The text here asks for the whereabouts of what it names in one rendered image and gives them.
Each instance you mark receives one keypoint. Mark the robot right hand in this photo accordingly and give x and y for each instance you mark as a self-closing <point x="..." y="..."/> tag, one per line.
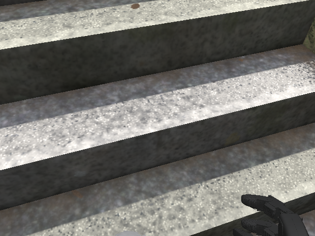
<point x="290" y="223"/>

